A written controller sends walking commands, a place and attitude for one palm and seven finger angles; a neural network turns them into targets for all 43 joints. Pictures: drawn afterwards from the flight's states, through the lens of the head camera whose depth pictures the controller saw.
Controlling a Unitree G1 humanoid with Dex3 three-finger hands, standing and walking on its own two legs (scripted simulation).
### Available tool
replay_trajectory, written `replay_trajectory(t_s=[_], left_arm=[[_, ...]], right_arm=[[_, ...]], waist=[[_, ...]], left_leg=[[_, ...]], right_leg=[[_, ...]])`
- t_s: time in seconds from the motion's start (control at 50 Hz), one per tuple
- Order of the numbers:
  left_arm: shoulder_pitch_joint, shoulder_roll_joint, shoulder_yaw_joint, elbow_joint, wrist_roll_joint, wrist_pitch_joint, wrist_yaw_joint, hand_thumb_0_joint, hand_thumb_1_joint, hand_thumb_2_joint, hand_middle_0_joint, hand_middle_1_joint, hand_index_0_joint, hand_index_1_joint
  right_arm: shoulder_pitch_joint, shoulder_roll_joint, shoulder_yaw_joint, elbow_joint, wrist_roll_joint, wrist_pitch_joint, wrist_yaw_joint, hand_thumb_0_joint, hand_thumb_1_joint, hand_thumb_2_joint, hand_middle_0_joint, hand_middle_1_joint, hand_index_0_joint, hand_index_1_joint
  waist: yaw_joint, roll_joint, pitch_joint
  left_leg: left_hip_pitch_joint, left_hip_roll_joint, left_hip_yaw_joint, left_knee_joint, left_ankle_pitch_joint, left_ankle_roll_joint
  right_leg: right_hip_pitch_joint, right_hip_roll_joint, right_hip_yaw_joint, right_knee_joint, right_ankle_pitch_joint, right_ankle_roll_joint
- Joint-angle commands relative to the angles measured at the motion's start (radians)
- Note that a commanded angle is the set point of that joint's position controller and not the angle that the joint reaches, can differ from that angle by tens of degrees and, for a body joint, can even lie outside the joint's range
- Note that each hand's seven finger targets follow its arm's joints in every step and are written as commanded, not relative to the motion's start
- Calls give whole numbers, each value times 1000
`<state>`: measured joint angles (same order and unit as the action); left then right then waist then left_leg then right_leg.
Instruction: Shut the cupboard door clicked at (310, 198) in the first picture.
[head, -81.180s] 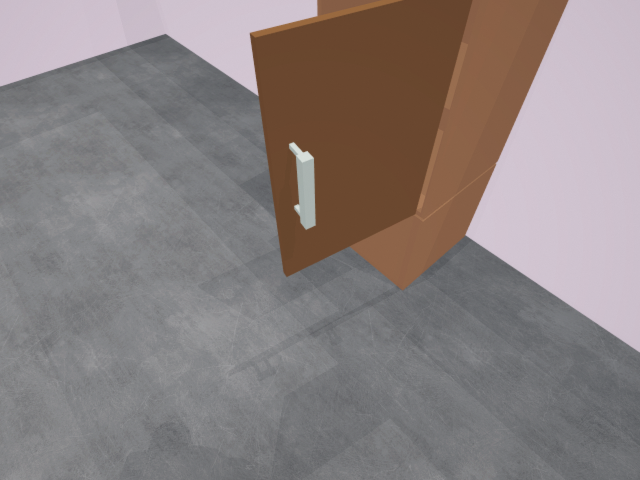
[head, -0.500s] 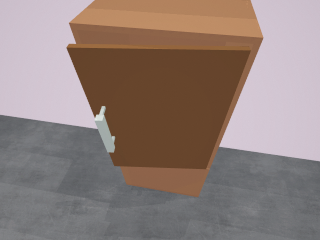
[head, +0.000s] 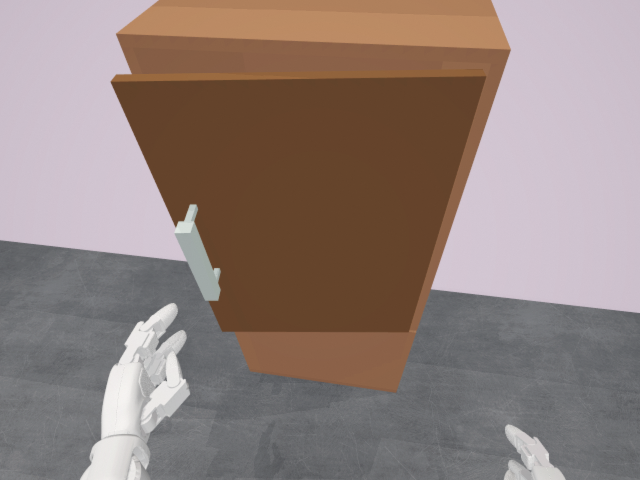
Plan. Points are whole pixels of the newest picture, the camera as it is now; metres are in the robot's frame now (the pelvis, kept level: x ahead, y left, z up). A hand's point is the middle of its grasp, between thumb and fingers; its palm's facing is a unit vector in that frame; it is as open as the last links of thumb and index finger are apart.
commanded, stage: raise the hand and make a fist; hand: left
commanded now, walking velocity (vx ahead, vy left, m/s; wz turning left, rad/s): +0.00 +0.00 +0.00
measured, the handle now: (203, 254) +0.46 +0.20 -0.01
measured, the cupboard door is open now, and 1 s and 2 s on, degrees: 8 8 8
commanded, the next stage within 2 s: bring the fist close to the handle in 1.68 s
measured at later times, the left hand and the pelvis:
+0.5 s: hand (197, 455) +0.17 +0.16 -0.04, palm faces -0.17 -0.99 +0.01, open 4.6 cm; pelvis -0.05 +0.01 -0.08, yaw -1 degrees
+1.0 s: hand (143, 429) +0.19 +0.21 +0.00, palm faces +0.06 -1.00 -0.04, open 3.1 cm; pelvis -0.02 +0.03 -0.06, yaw -1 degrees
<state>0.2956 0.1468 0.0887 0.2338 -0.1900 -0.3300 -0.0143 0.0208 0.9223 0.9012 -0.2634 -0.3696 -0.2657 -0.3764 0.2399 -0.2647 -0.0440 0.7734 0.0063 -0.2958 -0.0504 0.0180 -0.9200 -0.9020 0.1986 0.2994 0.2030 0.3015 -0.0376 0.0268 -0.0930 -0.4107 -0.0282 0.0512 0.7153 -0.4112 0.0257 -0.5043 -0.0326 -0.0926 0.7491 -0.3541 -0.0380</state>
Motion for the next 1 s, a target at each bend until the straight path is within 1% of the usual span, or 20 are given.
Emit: replay_trajectory(t_s=[0.0, 0.04, 0.08, 0.1, 0.16, 0.18, 0.2, 0.24, 0.3, 0.32, 0.4, 0.46, 0.5, 0.56, 0.64, 0.7, 0.8, 0.84, 0.9, 0.98], left_arm=[[476, 53, 128, 65, -74, -279, -250, 0, 900, 900, -420, -540, -420, -540], [391, 111, 155, 14, -73, -364, -342, 0, 900, 900, -457, -580, -457, -580], [264, 159, 157, -107, -72, -359, -347, 0, 900, 900, -493, -620, -493, -620], [182, 196, 175, -199, -80, -352, -327, 0, 900, 900, -512, -640, -512, -640], [15, 164, 129, -456, -92, -386, -251, 0, 900, 900, -567, -700, -567, -700], [-60, 165, 105, -566, -95, -410, -229, 0, 900, 900, -585, -720, -585, -720], [-147, 170, 83, -656, -97, -429, -214, 0, 900, 900, -603, -740, -603, -740], [-66, 101, -7, -637, -88, -435, -219, 0, 900, 900, -640, -780, -640, -780], [-58, 116, -56, -579, -70, -359, -263, 0, 900, 900, -695, -840, -695, -840], [-8, 120, -58, -511, -64, -301, -280, 0, 900, 900, -713, -860, -713, -860], [228, 179, 50, -355, -56, -13, -301, 0, 900, 900, -787, -940, -787, -940], [197, 194, 137, -507, -90, 74, -228, 0, 900, 900, -842, -1000, -842, -1000], [174, 194, 184, -563, -105, 36, -143, 0, 900, 900, -878, -1040, -878, -1040], [154, 142, 130, -596, -79, -107, -68, 0, 900, 900, -933, -1100, -933, -1100], [102, 95, -22, -527, -27, -232, -121, 0, 900, 900, -1007, -1180, -1007, -1180], [106, 104, -62, -474, -31, -206, -206, 0, 900, 900, -1062, -1240, -1062, -1240], [136, 268, 149, -582, -65, -122, -201, 0, 900, 900, -1153, -1340, -1153, -1340], [173, 220, 156, -629, -88, -119, -163, 0, 900, 900, -1190, -1380, -1190, -1380], [168, 167, 132, -608, -91, -127, -123, 0, 900, 900, -1245, -1440, -1245, -1440], [141, 111, 23, -481, -56, -116, -170, 0, 900, 900, -1300, -1500, -1300, -1500]], right_arm=[[-80, -86, -58, -239, -1, -41, 58, 0, -900, -900, 200, 300, 200, 300], [-116, -89, -59, -293, 0, -24, 72, 0, -900, -900, 200, 300, 200, 300], [-162, -93, -55, -365, 6, -4, 65, 0, -900, -900, 200, 300, 200, 300], [-161, -97, -56, -389, 1, 1, 60, 0, -900, -900, 200, 300, 200, 300], [-115, -85, -43, -423, -4, -3, 47, 0, -900, -900, 200, 300, 200, 300], [-105, -87, -38, -424, -7, -6, 39, 0, -900, -900, 200, 300, 200, 300], [-96, -91, -31, -420, -13, -5, 28, 0, -900, -900, 200, 300, 200, 300], [-78, -98, -26, -402, -7, -15, 16, 0, -900, -900, 200, 300, 200, 300], [-66, -124, -8, -402, 1, -9, -3, 0, -900, -900, 200, 300, 200, 300], [-47, -126, -13, -399, 9, -3, -7, 0, -900, -900, 200, 300, 200, 300], [-81, -111, -12, -453, 49, 53, -11, 0, -900, -900, 200, 300, 200, 300], [-116, -81, -4, -500, 46, 84, -14, 0, -900, -900, 200, 300, 200, 300], [-121, -60, 6, -493, 31, 83, -20, 0, -900, -900, 200, 300, 200, 300], [-65, -57, 9, -463, 7, 61, -10, 0, -900, -900, 200, 300, 200, 300], [-36, -96, 7, -429, -4, 34, 4, 0, -900, -900, 200, 300, 200, 300], [-23, -126, 1, -442, 13, 22, -2, 0, -900, -900, 200, 300, 200, 300], [-18, -118, -12, -473, 22, 45, -17, 0, -900, -900, 200, 300, 200, 300], [-16, -95, -8, -483, 19, 62, -16, 0, -900, -900, 200, 300, 200, 300], [-6, -86, -2, -474, 11, 81, -9, 0, -900, -900, 200, 300, 200, 300], [10, -111, -4, -461, 7, 91, 1, 0, -900, -900, 200, 300, 200, 300]], waist=[[138, -302, -82], [130, -94, -127], [127, 36, -128], [122, 82, -142], [70, 140, -271], [44, 145, -317], [6, 90, -333], [-17, 53, -301], [-46, 22, -270], [-43, 3, -252], [66, -75, -273], [105, -88, -305], [116, -75, -278], [83, -30, -244], [10, 15, -171], [-5, 2, -158], [78, 33, -320], [91, 60, -328], [70, 59, -294], [7, -2, -200]], left_leg=[[-347, -31, -51, 132, 187, -59], [-413, -42, -31, 222, 170, -54], [-477, -46, -10, 268, 73, -32], [-475, -38, -19, 282, 58, -25], [-426, -10, -55, 326, 36, -6], [-412, -6, -65, 355, 39, 0], [-423, 3, -84, 378, 24, 6], [-444, 15, -100, 393, -6, 8], [-486, 21, -113, 409, -44, 18], [-502, 19, -120, 393, -68, 11], [-532, 6, -109, 301, -63, 4], [-499, -3, -100, 255, -23, -7], [-493, 7, -109, 246, -6, -11], [-467, 17, -117, 249, 45, -21], [-477, 21, -134, 279, -37, -23], [-481, 19, -154, 256, -114, -16], [-409, 10, -137, 224, 50, -27], [-360, 14, -129, 217, 167, -42], [-347, 19, -123, 242, 257, -44], [-394, 24, -124, 266, 185, -43]], right_leg=[[95, -41, 135, 75, 334, 30], [32, -53, 176, 149, 313, 10], [-73, -41, 211, 152, 63, -2], [-114, -27, 204, 170, -24, -13], [-222, 6, 162, 225, -104, -9], [-240, 10, 164, 238, -93, -5], [-271, 20, 161, 255, -109, -2], [-318, 28, 147, 257, -138, -4], [-346, 35, 124, 257, -168, 1], [-339, 32, 112, 248, -182, 8], [-191, 23, 110, 193, -217, 14], [-113, 16, 91, 189, -176, 22], [-125, 30, 70, 205, -158, 13], [-200, 36, 33, 256, -73, 3], [-343, 33, 27, 278, -136, -1], [-344, 31, 34, 256, -175, -2], [-187, 38, 31, 258, -50, -5], [-156, 42, 14, 269, 46, -6], [-174, 51, 3, 276, 118, -3], [-237, 46, 4, 260, 92, 6]])
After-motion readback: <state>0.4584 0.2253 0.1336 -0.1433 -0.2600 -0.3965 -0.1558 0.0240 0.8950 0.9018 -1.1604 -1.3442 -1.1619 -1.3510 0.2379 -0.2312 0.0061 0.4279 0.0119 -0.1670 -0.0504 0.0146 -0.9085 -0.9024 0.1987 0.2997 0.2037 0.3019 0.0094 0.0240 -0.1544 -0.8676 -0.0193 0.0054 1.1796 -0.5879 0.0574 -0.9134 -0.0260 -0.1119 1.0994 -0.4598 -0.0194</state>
